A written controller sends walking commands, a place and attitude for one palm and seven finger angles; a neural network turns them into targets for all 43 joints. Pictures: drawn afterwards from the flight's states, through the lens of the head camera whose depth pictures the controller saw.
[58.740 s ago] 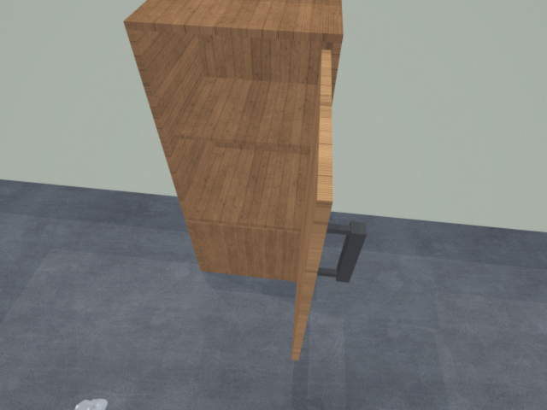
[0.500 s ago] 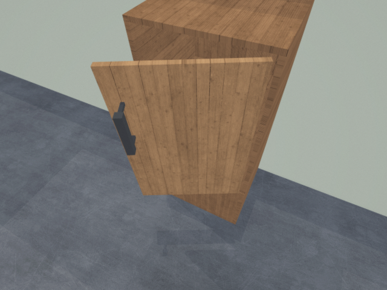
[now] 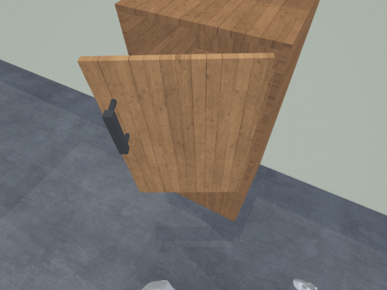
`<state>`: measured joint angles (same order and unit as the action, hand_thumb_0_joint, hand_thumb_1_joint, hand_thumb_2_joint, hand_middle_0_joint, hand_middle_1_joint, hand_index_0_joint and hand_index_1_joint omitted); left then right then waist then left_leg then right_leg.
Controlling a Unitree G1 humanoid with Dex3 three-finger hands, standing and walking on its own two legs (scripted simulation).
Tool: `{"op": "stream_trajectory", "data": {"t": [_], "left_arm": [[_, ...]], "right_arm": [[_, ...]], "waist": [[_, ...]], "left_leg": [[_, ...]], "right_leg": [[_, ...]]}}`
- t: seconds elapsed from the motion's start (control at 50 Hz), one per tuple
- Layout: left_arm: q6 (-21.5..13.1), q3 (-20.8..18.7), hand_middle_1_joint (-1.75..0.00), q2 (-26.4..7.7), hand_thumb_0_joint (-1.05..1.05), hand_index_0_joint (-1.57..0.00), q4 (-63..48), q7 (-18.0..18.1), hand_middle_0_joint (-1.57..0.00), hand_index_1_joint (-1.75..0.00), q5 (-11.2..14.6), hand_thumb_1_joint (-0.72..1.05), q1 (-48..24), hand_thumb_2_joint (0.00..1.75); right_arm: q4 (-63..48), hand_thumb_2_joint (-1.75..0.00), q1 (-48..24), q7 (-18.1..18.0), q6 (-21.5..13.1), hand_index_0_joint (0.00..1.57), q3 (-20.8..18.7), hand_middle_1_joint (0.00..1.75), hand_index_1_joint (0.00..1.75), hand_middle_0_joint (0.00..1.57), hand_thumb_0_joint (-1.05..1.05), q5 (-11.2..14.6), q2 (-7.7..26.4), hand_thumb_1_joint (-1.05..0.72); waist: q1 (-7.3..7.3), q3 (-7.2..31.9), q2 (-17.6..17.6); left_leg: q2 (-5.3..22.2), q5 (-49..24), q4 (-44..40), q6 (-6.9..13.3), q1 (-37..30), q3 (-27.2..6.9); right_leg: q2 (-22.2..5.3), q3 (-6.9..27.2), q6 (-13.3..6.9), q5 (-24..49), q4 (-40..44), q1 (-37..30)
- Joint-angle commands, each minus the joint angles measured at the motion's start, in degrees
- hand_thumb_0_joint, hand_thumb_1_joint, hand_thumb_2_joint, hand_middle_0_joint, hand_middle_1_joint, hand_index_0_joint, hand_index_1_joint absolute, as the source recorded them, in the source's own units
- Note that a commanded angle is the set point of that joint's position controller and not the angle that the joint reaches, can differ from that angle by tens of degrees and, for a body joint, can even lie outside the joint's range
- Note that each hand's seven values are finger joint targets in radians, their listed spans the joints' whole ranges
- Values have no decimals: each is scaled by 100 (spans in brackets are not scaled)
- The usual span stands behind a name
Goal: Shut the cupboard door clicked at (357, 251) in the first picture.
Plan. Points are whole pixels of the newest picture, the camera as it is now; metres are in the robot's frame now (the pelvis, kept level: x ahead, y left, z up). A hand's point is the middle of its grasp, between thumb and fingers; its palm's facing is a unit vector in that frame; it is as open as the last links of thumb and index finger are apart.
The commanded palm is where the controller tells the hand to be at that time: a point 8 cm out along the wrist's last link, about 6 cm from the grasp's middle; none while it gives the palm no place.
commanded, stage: come to a stop and stand still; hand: left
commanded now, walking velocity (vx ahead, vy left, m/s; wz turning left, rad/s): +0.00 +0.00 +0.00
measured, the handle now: (119, 127) +0.46 +0.23 +0.04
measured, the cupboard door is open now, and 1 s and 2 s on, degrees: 28 28 28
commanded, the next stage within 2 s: look again from close up in 1.00 s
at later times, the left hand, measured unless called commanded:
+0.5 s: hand out of the picture -0.04 +0.20 -0.17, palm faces +0.03 -0.98 -0.21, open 7.4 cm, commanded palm none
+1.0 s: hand out of the picture -0.09 +0.20 -0.17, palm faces +0.05 -0.99 -0.15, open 7.3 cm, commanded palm none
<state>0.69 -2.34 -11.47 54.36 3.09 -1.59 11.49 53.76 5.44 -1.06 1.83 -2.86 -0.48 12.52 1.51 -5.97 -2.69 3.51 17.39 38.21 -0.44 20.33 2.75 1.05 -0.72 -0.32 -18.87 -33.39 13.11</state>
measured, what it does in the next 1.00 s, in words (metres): steps on the spot: left foot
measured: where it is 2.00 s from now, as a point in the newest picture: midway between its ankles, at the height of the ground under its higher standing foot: outside the picture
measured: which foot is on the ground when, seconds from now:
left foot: up 0.00-0.18, down 0.20-1.00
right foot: down 0.00-1.00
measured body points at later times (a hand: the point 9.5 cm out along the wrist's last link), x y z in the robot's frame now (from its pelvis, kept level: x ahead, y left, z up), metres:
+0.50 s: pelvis -0.05 +0.02 +0.01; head -0.05 +0.03 +0.46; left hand -0.04 +0.25 -0.15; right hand -0.04 -0.22 -0.14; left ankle +0.03 +0.10 -0.73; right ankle -0.02 -0.11 -0.73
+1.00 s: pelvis -0.05 +0.04 +0.01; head -0.06 +0.06 +0.46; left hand -0.09 +0.25 -0.16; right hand -0.03 -0.19 -0.14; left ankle +0.03 +0.10 -0.73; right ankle -0.02 -0.11 -0.73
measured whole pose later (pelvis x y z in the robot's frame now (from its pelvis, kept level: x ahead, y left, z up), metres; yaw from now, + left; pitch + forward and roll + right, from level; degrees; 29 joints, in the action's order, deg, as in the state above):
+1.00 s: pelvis -0.05 +0.04 +0.01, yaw +1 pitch -2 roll -1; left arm -0.1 0.6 -8.1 61.4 2.2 -1.8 21.6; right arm 61.7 15.4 -0.5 0.1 -0.9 -0.9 9.0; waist 0.7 -0.5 0.8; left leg -3.3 7.4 25.1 5.1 17.5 3.6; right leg -0.9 0.8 0.5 -13.3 -27.1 14.0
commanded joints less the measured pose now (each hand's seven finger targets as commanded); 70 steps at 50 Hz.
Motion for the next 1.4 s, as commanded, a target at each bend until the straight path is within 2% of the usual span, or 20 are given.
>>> {"op": "stream_trajectory", "data": {"t": [0.0,0.04,0.06,0.1,0.14,0.16,0.18,0.2,0.24,0.26,0.28,0.34,0.38,0.46,0.52,0.74,0.94,1.08,1.2,1.38], "left_arm": [[-264,-122,-30,-770,0,-20,-476,106,-20,-30,-19,90,843,90],[-221,-121,-30,-871,0,-20,-669,82,-20,-30,-29,90,598,90],[-201,-104,-30,-941,0,-20,-740,73,-20,-30,-31,90,499,90],[-157,-33,-30,-947,0,-20,-748,40,-20,-30,-7,90,339,90],[-111,-1,-30,-920,0,-20,-742,9,-20,-30,24,90,168,90],[-84,18,-30,-792,0,-20,-720,-6,-20,-30,52,90,227,90],[-78,21,-30,-699,0,-20,-714,-19,-20,-30,69,90,346,90],[-56,13,-30,-645,0,-20,-662,-19,-20,-30,58,90,491,90],[-35,26,-30,-611,0,-20,-537,-23,-20,-30,19,90,729,90],[-42,44,-30,-587,0,-20,-438,-42,-20,-30,24,90,857,90],[-59,55,-30,-557,0,-20,-377,-58,-20,-30,25,90,953,90],[-96,71,-30,-545,0,-20,-293,-74,-20,-30,21,90,944,90],[-113,80,-30,-529,0,-20,-230,-78,-20,-30,38,90,919,90],[-141,118,-30,-453,0,-20,-67,-82,-20,-30,48,90,1022,90],[-140,136,-30,-426,0,-20,79,-89,-20,-30,49,90,1096,90],[-142,190,-30,-218,0,-20,493,-82,-20,-30,23,90,1472,90],[-158,208,-30,-146,0,-20,597,-75,-20,-30,-3,90,1495,90],[-193,226,-30,-131,0,-20,642,-79,-20,-30,11,90,1504,90],[-186,229,-30,-173,0,-20,645,-76,-20,-30,7,90,1498,90],[-207,243,-30,-172,0,-20,680,-75,-20,-30,18,90,1490,90]], "right_arm": [[-711,-90,209,31,-57,20,-124,30,30,20,0,18,160,-90],[-773,-90,251,59,-11,20,-100,30,30,20,0,30,61,-90],[-806,-90,257,81,-6,20,-77,30,30,20,0,33,7,-90],[-751,-90,476,94,-2,20,-75,30,30,20,0,16,67,-90],[-598,-90,818,106,-49,20,-73,30,30,20,0,-6,202,-90],[-555,-90,911,95,-96,20,-68,30,30,20,0,-33,381,-90],[-566,-90,906,80,-143,20,-62,30,30,20,0,-79,545,-90],[-562,-90,847,78,-146,20,-41,30,30,20,0,-106,583,-90],[-510,-90,789,77,-175,20,-14,30,30,20,0,-117,564,-90],[-477,-90,764,66,-185,20,12,30,30,20,0,-109,542,-90],[-451,-90,770,60,-188,20,23,30,30,20,0,-101,517,-90],[-302,-90,1006,51,-180,20,40,30,30,20,0,-93,421,-90],[-170,-90,1175,46,-192,20,61,30,30,20,0,-89,410,-90],[35,-90,1340,31,-229,20,99,30,30,20,0,-71,357,-90],[176,-90,1405,29,-235,20,102,30,30,20,0,-66,352,-90],[489,-90,1339,4,-248,20,92,30,30,20,0,-36,339,-90],[544,-90,1186,11,-238,20,58,30,30,20,0,-21,319,-90],[550,-90,1117,11,-263,20,65,30,30,20,0,-15,320,-90],[580,-90,1150,23,-238,20,59,30,30,20,0,-13,342,-90],[653,-90,1190,15,-287,20,80,30,30,20,0,-5,306,-90]], "waist": [[-68,1208,1566],[-155,979,895],[-172,807,925],[-267,484,1177],[-408,162,896],[-402,82,437],[-292,-9,70],[-191,-96,-85],[-61,25,-499],[-26,170,-473],[-3,238,-209],[-88,232,225],[-165,259,294],[-169,276,302],[-161,188,248],[-78,186,85],[-107,71,269],[-133,189,267],[-150,73,239],[-121,186,190]], "left_leg": [[-340,803,1469,77,828,-274],[-376,679,1128,45,524,-167],[-413,585,822,37,251,-84],[-454,265,102,22,-451,-11],[-355,-124,-774,72,-1134,-83],[-51,-50,-1082,201,-1141,-470],[327,171,-1476,397,-633,-931],[431,958,-1823,493,15,-1227],[399,1451,-2189,520,484,-1374],[385,1544,-2247,514,503,-1374],[345,1531,-2216,491,491,-1303],[176,1312,-2021,380,263,-1044],[129,1091,-1915,346,67,-979],[159,964,-1978,349,9,-992],[156,1188,-2051,328,95,-1021],[313,1418,-2494,402,106,-1297],[309,1448,-2574,376,-52,-1282],[269,1086,-2488,351,-327,-1201],[256,1262,-2538,325,-259,-1216],[294,981,-2551,344,-322,-1205]], "right_leg": [[-1582,1268,-692,6439,291,-1333],[-1501,1099,-895,5135,443,-821],[-1451,1128,-927,4317,614,-408],[-1295,1114,-795,2118,1028,458],[-1015,957,-499,-21,1195,1256],[-773,885,-334,-733,1127,1486],[-476,682,-169,-846,1040,1218],[-351,522,-145,-973,991,803],[-250,325,-156,-585,649,207],[-251,303,-159,-463,636,41],[-280,325,-161,-434,715,-26],[-443,566,-224,-922,1148,256],[-502,672,-253,-1016,1228,467],[-492,656,-243,-795,1238,439],[-516,672,-243,-1039,1284,507],[-362,417,-189,-345,986,212],[-382,506,-171,-382,1087,398],[-451,615,-179,-213,1184,456],[-441,652,-153,-470,1278,547],[-474,620,-156,23,1230,329]]}}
